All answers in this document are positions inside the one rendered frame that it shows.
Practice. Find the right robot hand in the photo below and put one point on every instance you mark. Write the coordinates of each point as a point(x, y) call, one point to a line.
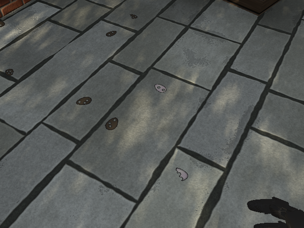
point(280, 209)

